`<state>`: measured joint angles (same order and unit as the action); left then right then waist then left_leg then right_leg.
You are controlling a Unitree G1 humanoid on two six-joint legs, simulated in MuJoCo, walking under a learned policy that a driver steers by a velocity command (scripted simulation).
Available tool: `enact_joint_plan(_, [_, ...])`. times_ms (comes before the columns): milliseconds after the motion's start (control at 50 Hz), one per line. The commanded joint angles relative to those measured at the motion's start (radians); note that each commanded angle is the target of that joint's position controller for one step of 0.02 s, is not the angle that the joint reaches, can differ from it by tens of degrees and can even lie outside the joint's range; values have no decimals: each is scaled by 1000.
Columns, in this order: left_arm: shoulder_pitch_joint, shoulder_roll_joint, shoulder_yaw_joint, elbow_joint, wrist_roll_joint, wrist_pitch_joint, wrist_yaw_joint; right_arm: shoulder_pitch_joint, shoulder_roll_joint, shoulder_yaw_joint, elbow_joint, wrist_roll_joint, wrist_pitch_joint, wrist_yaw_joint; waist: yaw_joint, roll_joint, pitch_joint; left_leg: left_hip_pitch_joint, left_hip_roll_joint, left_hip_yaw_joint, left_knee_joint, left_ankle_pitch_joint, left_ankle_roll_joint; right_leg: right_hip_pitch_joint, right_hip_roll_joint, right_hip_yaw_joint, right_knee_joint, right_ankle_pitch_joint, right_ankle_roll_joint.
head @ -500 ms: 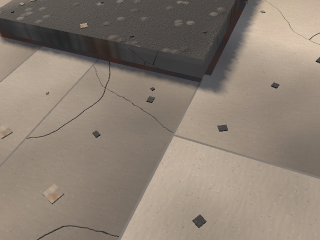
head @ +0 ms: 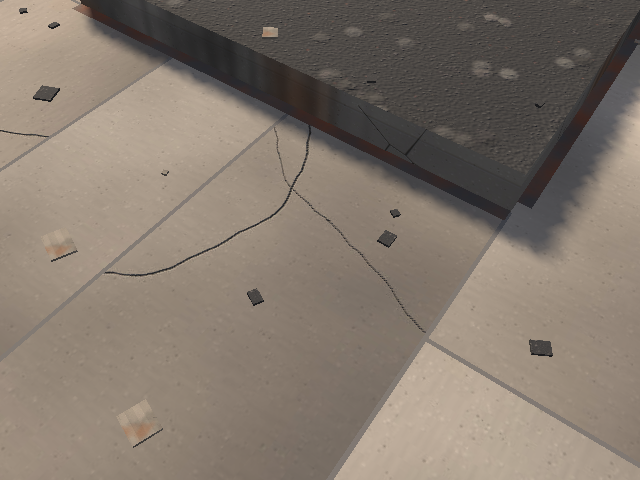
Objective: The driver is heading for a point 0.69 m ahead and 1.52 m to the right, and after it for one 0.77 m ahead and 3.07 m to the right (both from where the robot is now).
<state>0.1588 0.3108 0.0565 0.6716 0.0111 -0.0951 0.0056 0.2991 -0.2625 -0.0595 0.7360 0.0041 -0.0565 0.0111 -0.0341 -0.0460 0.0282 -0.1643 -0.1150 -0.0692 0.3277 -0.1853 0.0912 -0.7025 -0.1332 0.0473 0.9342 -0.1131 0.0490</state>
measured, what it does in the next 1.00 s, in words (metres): walks ahead, turning right: right foot, then left foot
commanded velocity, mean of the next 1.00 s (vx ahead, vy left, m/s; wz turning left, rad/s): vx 0.50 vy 0.00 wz -0.41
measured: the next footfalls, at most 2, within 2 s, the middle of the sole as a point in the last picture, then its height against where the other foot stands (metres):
right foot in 0.26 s outside the picture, level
left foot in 0.74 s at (312, 394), level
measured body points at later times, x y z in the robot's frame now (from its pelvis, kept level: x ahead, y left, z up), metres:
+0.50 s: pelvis +0.31 -0.07 +0.00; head +0.34 -0.09 +0.45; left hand +0.44 +0.18 -0.11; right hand +0.43 -0.36 -0.10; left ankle +0.43 +0.09 -0.68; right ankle +0.31 -0.14 -0.75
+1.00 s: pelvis +0.60 -0.10 +0.00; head +0.63 -0.10 +0.45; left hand +0.88 +0.06 -0.10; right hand +0.51 -0.37 -0.11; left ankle +0.62 +0.01 -0.75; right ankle +0.59 -0.26 -0.67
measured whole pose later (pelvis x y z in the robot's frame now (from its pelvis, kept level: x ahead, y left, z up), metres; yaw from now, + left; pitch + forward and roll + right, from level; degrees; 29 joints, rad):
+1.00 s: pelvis +0.60 -0.10 +0.00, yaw -30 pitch +2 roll +2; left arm 0.21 0.33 0.07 0.63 0.03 0.01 -0.03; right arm 0.32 -0.27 -0.06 0.80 -0.03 -0.09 0.01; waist -0.04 -0.06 0.02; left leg -0.12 -0.03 0.08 0.31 -0.22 0.02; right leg -0.66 -0.07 0.05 1.04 -0.24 0.01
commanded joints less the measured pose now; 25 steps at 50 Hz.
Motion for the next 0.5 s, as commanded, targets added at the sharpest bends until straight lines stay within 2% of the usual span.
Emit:
enact_joint_plan(20, [-30,29,-1,-42,-8,-8,-13,-40,-142,-30,-44,1,-25,-11,-4,112,-6,-76,213,-75,-140,256,138,99,18,-36,-198,233,-6])
enact_joint_plan(80, [-124,33,-5,-64,-31,-13,-30,23,-170,-32,-5,4,-32,-9,-50,98,29,-3,266,-83,-164,166,131,97,41,-40,-315,313,-38])
enact_joint_plan(160, [-179,44,-4,-99,-32,-13,-60,65,-180,-37,38,3,-18,-13,-58,83,54,217,341,-65,-95,295,107,-21,66,-25,-378,171,-100])
enact_joint_plan(200, [-137,56,2,-100,-29,-10,-69,47,-192,-41,39,1,-7,-19,-24,97,15,268,342,-26,-12,548,79,48,108,-53,-388,68,-132])
enact_joint_plan(220, [-78,77,12,-89,-26,-6,-67,35,-203,-44,34,-2,-1,-22,8,116,-40,278,330,-6,69,757,65,145,146,-88,-375,24,-150])
enact_joint_plan(240, [43,109,32,-62,-22,-2,-62,13,-207,-42,26,-4,7,-27,78,110,-119,256,296,35,233,924,42,315,191,-125,-392,32,-177])
enact_joint_plan(260, [189,156,51,-38,-21,2,-53,7,-193,-34,9,-12,7,-34,148,77,-213,100,262,66,463,827,6,582,137,-32,-386,107,-220])
enact_joint_plan(280, [275,262,76,-35,-16,1,-49,140,-103,-3,-19,-24,-14,-25,109,-143,-370,-306,104,94,890,302,-79,996,-124,446,-409,6,-409])
enact_joint_plan(300, [318,186,60,-18,-34,8,-47,109,-108,6,-6,-29,-39,-8,134,-189,-445,-497,12,-30,1024,-332,-94,1121,-190,769,-590,-129,-452])
enact_joint_plan(320, [265,143,44,-30,-30,15,-39,17,-173,-10,-42,11,-61,7,145,-115,-313,-602,83,-85,1071,-286,-79,1043,-173,672,-617,-239,-394])
enact_joint_plan(340, [202,133,41,-47,-22,20,-33,-70,-168,-4,-68,21,-73,10,133,-9,-197,-607,126,-64,1012,-215,-67,891,-138,562,-638,-213,-360])
enact_joint_plan(360, [154,124,37,-56,-16,23,-32,-110,-157,-4,-81,5,-79,7,99,63,-99,-592,155,-45,920,-176,-68,738,-107,477,-661,-109,-350])
enact_joint_plan(380, [126,107,30,-66,-8,21,-29,-102,-159,-11,-82,-12,-74,1,63,61,-71,-528,184,-45,845,-141,-74,642,-73,416,-681,-5,-340])
enact_joint_plan(420, [98,101,28,-75,-12,21,-24,-60,-139,-10,-75,-23,-59,-6,25,13,-59,-467,193,-30,762,-120,-104,549,-34,354,-710,104,-346])
enact_joint_plan(460, [108,115,32,-65,-18,20,-15,-74,-119,-4,-78,-27,-45,-14,22,1,-47,-455,187,-6,665,-72,-142,482,-11,287,-718,192,-348])
enact_joint_plan(500, [130,139,41,-50,-25,24,-3,-157,-95,7,-99,-27,-43,-17,45,-5,-29,-429,170,6,503,68,-164,434,28,229,-716,201,-318])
